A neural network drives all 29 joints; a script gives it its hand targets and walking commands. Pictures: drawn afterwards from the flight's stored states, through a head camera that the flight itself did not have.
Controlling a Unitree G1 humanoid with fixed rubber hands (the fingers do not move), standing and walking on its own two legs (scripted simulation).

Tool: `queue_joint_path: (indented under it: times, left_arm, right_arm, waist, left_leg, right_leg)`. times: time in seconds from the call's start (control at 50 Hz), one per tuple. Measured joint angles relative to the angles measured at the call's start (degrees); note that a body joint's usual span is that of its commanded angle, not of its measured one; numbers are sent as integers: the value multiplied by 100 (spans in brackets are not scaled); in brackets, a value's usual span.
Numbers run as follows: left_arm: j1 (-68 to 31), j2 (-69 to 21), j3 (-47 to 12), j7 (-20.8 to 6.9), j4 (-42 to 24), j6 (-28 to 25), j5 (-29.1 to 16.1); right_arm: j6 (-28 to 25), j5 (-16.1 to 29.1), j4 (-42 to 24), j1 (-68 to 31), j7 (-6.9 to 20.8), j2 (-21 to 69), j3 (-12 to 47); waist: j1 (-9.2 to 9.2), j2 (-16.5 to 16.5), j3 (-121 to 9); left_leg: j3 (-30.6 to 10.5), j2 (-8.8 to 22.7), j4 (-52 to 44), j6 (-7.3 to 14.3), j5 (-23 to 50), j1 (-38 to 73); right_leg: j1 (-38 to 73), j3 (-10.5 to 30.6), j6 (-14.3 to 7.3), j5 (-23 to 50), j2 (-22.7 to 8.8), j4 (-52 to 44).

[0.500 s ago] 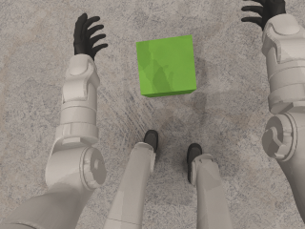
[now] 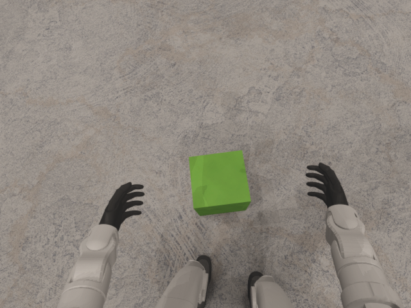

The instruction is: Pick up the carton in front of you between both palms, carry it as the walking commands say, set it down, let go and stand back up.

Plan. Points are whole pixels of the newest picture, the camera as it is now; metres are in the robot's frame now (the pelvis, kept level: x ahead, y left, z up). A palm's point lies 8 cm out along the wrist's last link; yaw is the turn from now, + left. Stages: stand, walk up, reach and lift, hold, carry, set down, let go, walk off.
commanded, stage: let go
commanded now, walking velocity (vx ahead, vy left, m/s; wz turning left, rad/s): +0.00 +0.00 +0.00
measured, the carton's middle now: (219, 185) +0.46 +0.06 -0.62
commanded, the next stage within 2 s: stand in 0.84 s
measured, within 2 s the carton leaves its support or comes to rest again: neither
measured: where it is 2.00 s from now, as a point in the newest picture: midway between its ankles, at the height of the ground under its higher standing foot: (228, 301)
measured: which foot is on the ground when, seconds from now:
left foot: down 0.00-1.00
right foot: down 0.00-1.00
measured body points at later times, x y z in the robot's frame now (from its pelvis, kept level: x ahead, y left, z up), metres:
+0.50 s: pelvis +0.03 -0.03 +0.03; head +0.06 -0.03 +0.48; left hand +0.21 +0.21 -0.04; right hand +0.21 -0.26 -0.04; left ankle +0.03 +0.11 -0.71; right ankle -0.01 -0.13 -0.71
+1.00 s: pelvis +0.03 -0.01 +0.03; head +0.03 +0.01 +0.48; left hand +0.18 +0.27 -0.06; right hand +0.18 -0.28 -0.05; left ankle +0.03 +0.11 -0.71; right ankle -0.01 -0.13 -0.71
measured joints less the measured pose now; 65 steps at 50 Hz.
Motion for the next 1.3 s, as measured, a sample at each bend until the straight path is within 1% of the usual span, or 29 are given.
queue_joint_path:
  times: [0.12, 0.2, 0.3, 0.42, 0.52, 0.6, 0.7, 0.84, 0.92, 1.02, 1.16, 1.3]
  left_arm:
    - [1121, -41, -323, 115, -356, -156, -125]
    - [1647, 8, -408, 126, -445, -193, -173]
    - [1948, 102, -425, 119, -407, -127, -157]
    - [1988, 160, -382, 118, -304, 57, -44]
    - [1954, 144, -330, 125, -291, 247, 73]
    - [1941, 130, -297, 130, -319, 369, 137]
    - [1945, 188, -361, 319, -539, 761, 199]
    - [1945, 244, -389, 431, -598, 973, 155]
    - [1879, 473, -400, 591, -8, 454, 241]
    - [1947, 753, -284, 579, 580, 35, 283]
    - [1955, 909, -319, 630, 1112, -163, 257]
    - [1807, 927, -404, 686, 1434, -225, 223]
  right_arm:
    - [-240, 106, -215, 1091, 90, -30, 190]
    - [-296, 144, -393, 1723, 142, -51, 346]
    - [-214, 211, -615, 2331, 244, -87, 524]
    - [-7, 356, -874, 2867, 387, -162, 696]
    - [182, 432, -1023, 3073, 489, -204, 778]
    - [302, 431, -1075, 3062, 533, -199, 801]
    - [198, 474, -954, 3078, 405, -197, 843]
    - [243, 440, -887, 3034, 358, -183, 839]
    - [48, 187, -288, 2943, 203, -361, 875]
    - [-141, 150, 231, 2931, 150, -688, 735]
    - [-259, 182, 625, 2828, 100, -911, 692]
    - [-285, 212, 893, 2707, 57, -881, 786]
  waist:
    - [-45, 67, 141]
    - [-143, 66, 253]
    - [-305, -19, 370]
    - [-482, -182, 462]
    - [-572, -268, 587]
    - [-595, -277, 694]
    - [-584, -233, 680]
    - [-551, -193, 681]
    - [-511, -272, 388]
    - [-537, -366, 251]
    - [-593, -418, 270]
    - [-622, -415, 270]
  left_leg:
    - [-69, -17, -470, -23, 1, 1158]
    - [-100, -24, -853, -54, 53, 1955]
    - [-139, -10, -1277, -103, 123, 2842]
    - [-161, 45, -1533, -164, 130, 3589]
    - [-148, 80, -1569, -188, 95, 3955]
    - [-128, 83, -1534, -182, 66, 4100]
    - [-156, 45, -1325, -143, -28, 4051]
    - [-147, -22, -1187, -63, -79, 4050]
    - [-108, -15, -982, -33, -153, 3694]
    - [-58, 1, -864, 8, -243, 3484]
    - [7, -8, -944, 53, -273, 3542]
    - [52, -32, -1066, 85, -262, 3663]
  right_leg:
    - [1190, -56, -46, 12, -36, -513]
    - [1973, -80, -93, 44, -59, -856]
    - [2831, -114, -156, 76, -63, -1206]
    - [3566, -138, -231, 83, -21, -1443]
    - [3932, -130, -262, 69, 8, -1497]
    - [4077, -117, -259, 54, 9, -1478]
    - [4082, -156, -222, -17, -20, -1349]
    - [4125, -156, -142, -39, -84, -1291]
    - [3784, -127, -105, -80, -75, -1141]
    - [3599, -81, -76, -103, -63, -1110]
    - [3674, -24, -28, -77, -89, -1267]
    - [3788, 7, 3, -55, -131, -1396]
